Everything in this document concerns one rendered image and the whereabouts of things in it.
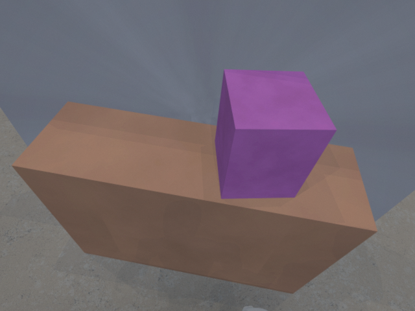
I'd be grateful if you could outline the carton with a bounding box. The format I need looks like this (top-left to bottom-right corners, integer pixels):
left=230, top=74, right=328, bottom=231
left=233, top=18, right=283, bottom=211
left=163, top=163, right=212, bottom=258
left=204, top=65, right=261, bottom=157
left=215, top=69, right=337, bottom=199

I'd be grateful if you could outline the pedestal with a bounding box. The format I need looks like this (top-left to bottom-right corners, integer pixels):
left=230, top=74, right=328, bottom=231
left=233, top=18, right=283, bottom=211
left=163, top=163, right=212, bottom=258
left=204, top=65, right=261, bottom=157
left=12, top=102, right=377, bottom=294

